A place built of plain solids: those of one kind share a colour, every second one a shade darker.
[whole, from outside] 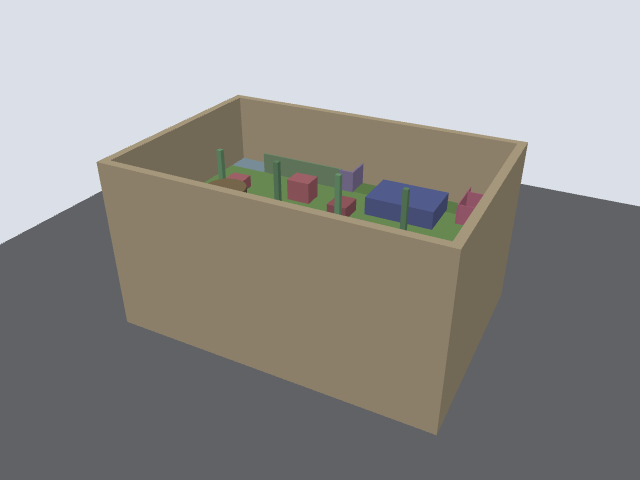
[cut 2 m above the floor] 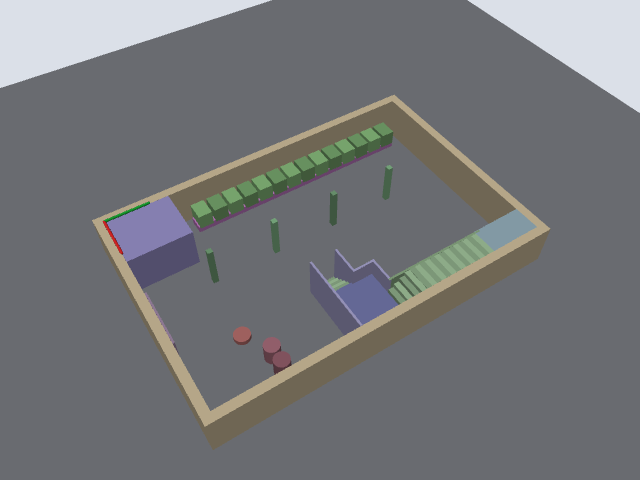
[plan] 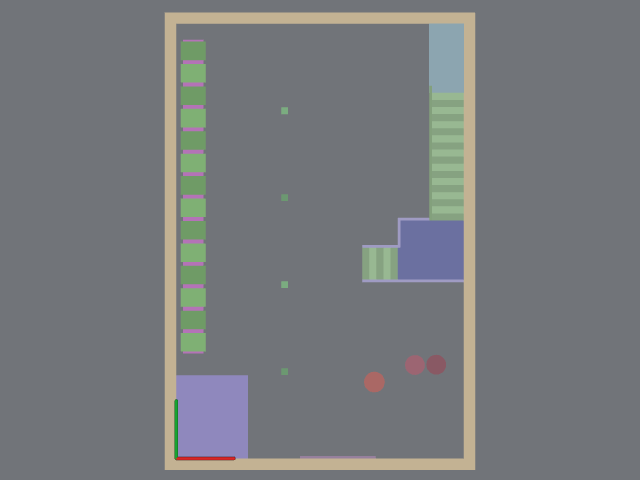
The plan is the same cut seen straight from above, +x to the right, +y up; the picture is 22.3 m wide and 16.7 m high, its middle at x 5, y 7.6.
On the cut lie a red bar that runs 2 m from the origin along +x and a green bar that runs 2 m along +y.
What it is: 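The cask floor and the brewing floor of a tower brewery's brewhouse, with the steep timber stair of 25 risers in two flights with a quarter landing, the first flight after a corner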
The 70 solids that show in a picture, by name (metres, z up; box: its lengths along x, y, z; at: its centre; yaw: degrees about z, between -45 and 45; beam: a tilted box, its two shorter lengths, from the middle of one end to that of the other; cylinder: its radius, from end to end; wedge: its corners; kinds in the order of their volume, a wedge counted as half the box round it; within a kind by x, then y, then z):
{
 "wall_1": {"box": [0.4, 15.92, 8.58], "at": [-0.2, 7.56, 4.24]},
 "wall_2": {"box": [10.8, 0.4, 8.58], "at": [5.0, -0.2, 4.24]},
 "wall_3": {"box": [10.8, 0.4, 8.58], "at": [5.0, 15.32, 4.24]},
 "wall_4": {"box": [0.4, 15.92, 8.58], "at": [10.2, 7.56, 4.24]},
 "upper_floor_1": {"box": [8.81, 15.14, 0.3], "at": [4.39, 7.56, 4.81]},
 "upper_floor_2": {"box": [1.22, 7.69, 0.3], "at": [9.4, 3.83, 4.81]},
 "stair_steps_1": {"box": [0.25, 1.1, 0.25], "at": [6.59, 6.78, 0.07]},
 "stair_steps_2": {"box": [0.25, 1.1, 0.45], "at": [6.84, 6.78, 0.17]},
 "stair_steps_3": {"box": [0.25, 1.1, 0.65], "at": [7.09, 6.78, 0.27]},
 "stair_steps_4": {"box": [0.25, 1.1, 0.84], "at": [7.33, 6.78, 0.37]},
 "stair_steps_5": {"box": [0.25, 1.1, 1.04], "at": [7.58, 6.78, 0.47]},
 "stair_steps_6": {"box": [1.1, 0.25, 1.44], "at": [9.45, 8.4, 0.67]},
 "stair_steps_7": {"box": [1.1, 0.25, 1.64], "at": [9.45, 8.65, 0.77]},
 "stair_steps_8": {"box": [1.1, 0.25, 1.84], "at": [9.45, 8.9, 0.87]},
 "stair_steps_9": {"box": [1.1, 0.25, 2.03], "at": [9.45, 9.14, 0.97]},
 "stair_steps_10": {"box": [1.1, 0.25, 2.23], "at": [9.45, 9.39, 1.07]},
 "stair_steps_11": {"box": [1.1, 0.25, 2.43], "at": [9.45, 9.64, 1.17]},
 "stair_steps_12": {"box": [1.1, 0.25, 2.63], "at": [9.45, 9.88, 1.26]},
 "stair_steps_13": {"box": [1.1, 0.25, 2.83], "at": [9.45, 10.13, 1.36]},
 "stair_steps_14": {"box": [1.1, 0.25, 3.03], "at": [9.45, 10.38, 1.46]},
 "stair_steps_15": {"box": [1.1, 0.25, 3.22], "at": [9.45, 10.62, 1.56]},
 "stair_steps_16": {"box": [1.1, 0.25, 3.42], "at": [9.45, 10.87, 1.66]},
 "stair_steps_17": {"box": [1.1, 0.25, 3.62], "at": [9.45, 11.12, 1.76]},
 "stair_steps_18": {"box": [1.1, 0.25, 3.82], "at": [9.45, 11.37, 1.86]},
 "stair_steps_19": {"box": [1.1, 0.25, 4.02], "at": [9.45, 11.61, 1.96]},
 "stair_steps_20": {"box": [1.1, 0.25, 4.22], "at": [9.45, 11.86, 2.06]},
 "stair_steps_21": {"box": [1.1, 0.25, 4.41], "at": [9.45, 12.11, 2.16]},
 "stair_steps_22": {"box": [1.1, 0.25, 4.61], "at": [9.45, 12.35, 2.26]},
 "stair_steps_23": {"box": [1.1, 0.25, 4.81], "at": [9.45, 12.6, 2.36]},
 "office_1": {"box": [2.5, 2.9, 2.25], "at": [1.25, 1.45, 1.07]},
 "stair_head_landing_1": {"box": [1.22, 2.41, 5.01], "at": [9.4, 13.93, 2.46]},
 "cooler_1": {"box": [2.3, 3.4, 0.96], "at": [7.9, 4.35, 5.39]},
 "liquor_back_1": {"cylinder": 0.92, "from": [1.93, 10.58, 4.91], "to": [1.93, 10.58, 7.43]},
 "cask_1": {"box": [0.88, 0.65, 0.74], "at": [0.59, 4.04, 0.67]},
 "cask_2": {"box": [0.88, 0.65, 0.74], "at": [0.59, 4.82, 0.67]},
 "cask_3": {"box": [0.88, 0.65, 0.74], "at": [0.59, 5.6, 0.67]},
 "cask_4": {"box": [0.88, 0.65, 0.74], "at": [0.59, 6.38, 0.67]},
 "cask_5": {"box": [0.88, 0.65, 0.74], "at": [0.59, 7.16, 0.67]},
 "cask_6": {"box": [0.88, 0.65, 0.74], "at": [0.59, 7.94, 0.67]},
 "cask_7": {"box": [0.88, 0.65, 0.74], "at": [0.59, 8.72, 0.67]},
 "cask_8": {"box": [0.88, 0.65, 0.74], "at": [0.59, 9.5, 0.67]},
 "cask_9": {"box": [0.88, 0.65, 0.74], "at": [0.59, 10.28, 0.67]},
 "cask_10": {"box": [0.88, 0.65, 0.74], "at": [0.59, 11.06, 0.67]},
 "cask_11": {"box": [0.88, 0.65, 0.74], "at": [0.59, 11.84, 0.67]},
 "cask_12": {"box": [0.88, 0.65, 0.74], "at": [0.59, 12.62, 0.67]},
 "cask_13": {"box": [0.88, 0.65, 0.74], "at": [0.59, 13.4, 0.67]},
 "cask_14": {"box": [0.88, 0.65, 0.74], "at": [0.59, 14.18, 0.67]},
 "stair_quarter_landing_1": {"box": [2.3, 2.06, 1.24], "at": [8.85, 7.25, 0.57]},
 "stillage_1": {"box": [0.72, 10.92, 0.39], "at": [0.59, 9.11, 0.14]},
 "malt_1": {"box": [1.2, 1.0, 0.66], "at": [6.31, 13.12, 5.24], "yaw": 4.1},
 "malt_2": {"box": [1.2, 1.0, 0.66], "at": [6.38, 7.1, 5.24], "yaw": -0.6},
 "malt_3": {"box": [1.0, 1.2, 1.13], "at": [6.97, 9.57, 5.48], "yaw": 0.5},
 "stair_wall_1": {"box": [0.1, 4.69, 6.11], "at": [8.85, 10.62, 3.0]},
 "post_1": {"box": [0.24, 0.24, 8.28], "at": [3.77, 3.02, 4.09]},
 "post_2": {"box": [0.24, 0.24, 8.28], "at": [3.77, 6.05, 4.09]},
 "post_3": {"box": [0.24, 0.24, 8.28], "at": [3.77, 9.07, 4.09]},
 "post_4": {"box": [0.24, 0.24, 8.28], "at": [3.77, 12.1, 4.09]},
 "stair_low_1": {"box": [1.33, 0.1, 2.34], "at": [7.14, 7.38, 1.12]},
 "stair_low_2": {"box": [0.1, 1.05, 2.34], "at": [7.75, 7.85, 1.12]},
 "stair_low_3": {"box": [3.53, 0.1, 2.34], "at": [8.23, 6.18, 1.12]},
 "stair_low_4": {"box": [1.2, 0.1, 2.34], "at": [8.3, 8.33, 1.12]},
 "load_1": {"cylinder": 0.34, "from": [8.3, 3.25, -0.05], "to": [8.3, 3.25, 0.88]},
 "load_2": {"cylinder": 0.34, "from": [9.04, 3.26, -0.05], "to": [9.04, 3.26, 0.88]},
 "loading_door_1": {"box": [2.64, 0.09, 2.87], "at": [5.62, 0.04, 1.39]},
 "hoist_rail_1": {"box": [0.04, 1.93, 1.05], "at": [7.87, 0.93, 5.43]},
 "hoist_rail_2": {"box": [2.22, 0.04, 1.05], "at": [8.93, 1.84, 5.43]},
 "hoist_rail_3": {"box": [0.04, 1.93, 1.05], "at": [9.43, 0.93, 5.43]},
 "well_guard_1": {"box": [0.1, 0.8, 1.15], "at": [8.75, 7.98, 5.49]},
 "well_guard_2": {"box": [1.3, 0.1, 1.15], "at": [9.35, 7.63, 5.49]},
 "hose_coil_1": {"cylinder": 0.36, "from": [6.89, 2.66, -0.05], "to": [6.89, 2.66, 0.23]}
}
